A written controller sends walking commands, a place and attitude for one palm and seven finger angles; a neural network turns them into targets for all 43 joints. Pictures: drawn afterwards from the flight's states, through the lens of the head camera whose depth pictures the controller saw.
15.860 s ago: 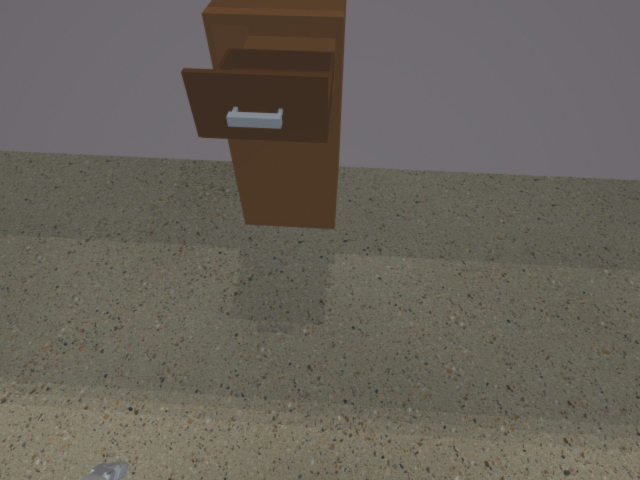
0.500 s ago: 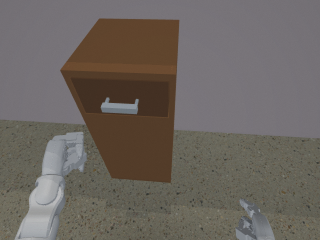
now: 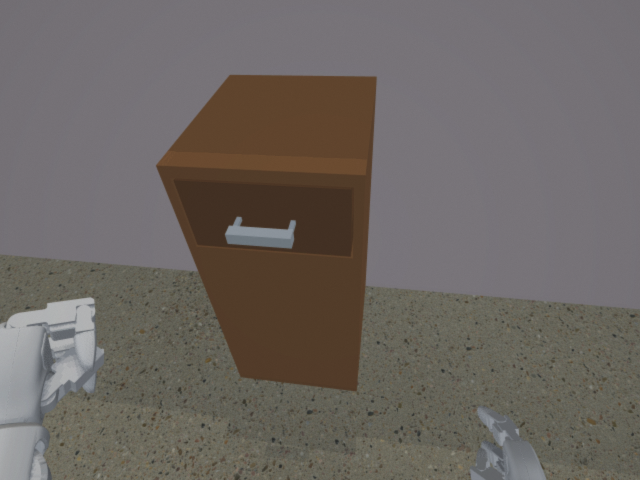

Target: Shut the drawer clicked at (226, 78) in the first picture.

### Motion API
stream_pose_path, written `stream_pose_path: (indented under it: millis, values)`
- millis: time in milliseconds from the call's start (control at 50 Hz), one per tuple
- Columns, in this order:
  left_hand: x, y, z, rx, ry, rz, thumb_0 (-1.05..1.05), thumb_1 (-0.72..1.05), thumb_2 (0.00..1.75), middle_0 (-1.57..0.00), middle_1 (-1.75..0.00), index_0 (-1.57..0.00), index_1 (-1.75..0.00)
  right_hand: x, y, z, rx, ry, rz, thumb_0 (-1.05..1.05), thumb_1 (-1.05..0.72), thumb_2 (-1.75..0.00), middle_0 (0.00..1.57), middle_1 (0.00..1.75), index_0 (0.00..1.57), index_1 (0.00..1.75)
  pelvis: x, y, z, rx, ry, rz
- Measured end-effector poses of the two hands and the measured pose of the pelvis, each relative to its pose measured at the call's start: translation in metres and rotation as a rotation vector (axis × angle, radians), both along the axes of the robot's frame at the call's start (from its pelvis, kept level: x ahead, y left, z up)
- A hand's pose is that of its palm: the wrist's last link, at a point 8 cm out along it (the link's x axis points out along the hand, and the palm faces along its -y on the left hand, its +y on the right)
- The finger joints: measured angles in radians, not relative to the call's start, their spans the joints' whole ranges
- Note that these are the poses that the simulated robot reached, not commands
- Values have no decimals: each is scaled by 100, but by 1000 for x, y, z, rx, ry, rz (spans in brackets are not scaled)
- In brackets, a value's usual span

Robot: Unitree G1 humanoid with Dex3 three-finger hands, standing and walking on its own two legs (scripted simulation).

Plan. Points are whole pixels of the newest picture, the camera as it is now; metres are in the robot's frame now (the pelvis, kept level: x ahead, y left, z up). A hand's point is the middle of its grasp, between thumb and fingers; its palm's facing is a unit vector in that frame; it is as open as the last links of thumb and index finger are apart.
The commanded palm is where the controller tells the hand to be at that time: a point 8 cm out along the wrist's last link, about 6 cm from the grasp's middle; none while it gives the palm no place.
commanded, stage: draw the hand back to the body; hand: left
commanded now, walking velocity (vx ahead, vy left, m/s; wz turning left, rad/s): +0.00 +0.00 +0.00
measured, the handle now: (262, 229) +0.57 +0.19 -0.04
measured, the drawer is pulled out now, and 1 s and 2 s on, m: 0.00 0.00 0.00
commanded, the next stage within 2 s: step back with the hand held close in 0.18 s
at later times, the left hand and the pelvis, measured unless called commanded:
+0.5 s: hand (80, 356) +0.18 +0.25 +0.16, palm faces +0.37 -0.81 -0.46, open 3.3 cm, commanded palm +0.11 +0.29 +0.17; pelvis -0.02 +0.01 +0.00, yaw +0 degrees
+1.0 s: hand (32, 429) +0.11 +0.26 +0.15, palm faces +0.36 -0.81 -0.46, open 3.3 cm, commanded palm +0.05 +0.30 +0.17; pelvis -0.08 +0.02 -0.01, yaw +1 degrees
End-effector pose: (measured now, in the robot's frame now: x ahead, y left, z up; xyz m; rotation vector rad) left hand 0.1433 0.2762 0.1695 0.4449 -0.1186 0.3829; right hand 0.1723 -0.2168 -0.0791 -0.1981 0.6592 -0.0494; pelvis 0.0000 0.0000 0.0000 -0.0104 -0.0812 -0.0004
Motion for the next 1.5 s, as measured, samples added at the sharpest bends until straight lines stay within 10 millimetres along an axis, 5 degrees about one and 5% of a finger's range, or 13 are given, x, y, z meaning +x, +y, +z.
stream_pose_path:
  millis: [140, 280, 420, 600, 920, 1240, 1380, 1500]
  values:
    - [-18, 3, 7, 25, -32, 32, 1, 89, 90, -140, -160, -141, -160, -3, -2, 0, -2, -21, -7, 1, -91, -89, 20, 30, 21, 30, -5, 0, -1, -1, -8, 4]
    - [-15, 0, -2, -4, -26, 21, 2, 89, 90, -141, -160, -141, -160, -8, -1, 2, -8, -37, -9, 1, -91, -89, 20, 30, 21, 30, -10, -1, -1, 1, -12, 1]
    - [-10, 8, 18, 84, -99, -14, 2, 89, 90, -141, -160, -141, -160, -16, -3, 4, -18, -7, -25, 1, -91, -89, 21, 30, 21, 30, -14, 1, -1, -8, 26, 4]
    - [-11, 11, -3, 90, 39, -85, 1, 89, 90, -140, -160, -141, -160, -41, -12, -3, -59, 99, -112, 1, -91, -89, 20, 30, 21, 30, -26, 15, -1, 1, 79, -6]
    - [-58, 20, 4, 130, -62, -70, 2, 89, 90, -140, -160, -141, -160, -65, 9, 0, -57, 42, -74, 1, -91, -89, 21, 30, 21, 30, -68, 19, -11, 0, 78, 5]
    - [-95, 35, 9, 203, -113, -68, 1, 89, 90, -141, -160, -141, -160, -111, 7, -3, -119, 97, -64, 1, -91, -89, 21, 30, 21, 30, -97, 21, -14, -30, 107, 66]
    - [-119, 19, 3, 175, -98, -94, 1, 89, 90, -141, -160, -141, -160, -109, 7, -6, -98, 62, -24, 1, -91, -89, 21, 30, 21, 30, -123, 13, -18, -28, 99, 45]
    - [-139, 20, 2, 129, -145, -121, 1, 89, 90, -141, -160, -141, -160, -127, 5, 2, -117, 58, -61, 1, -91, -89, 21, 30, 21, 30, -141, 20, -18, -34, 108, 55]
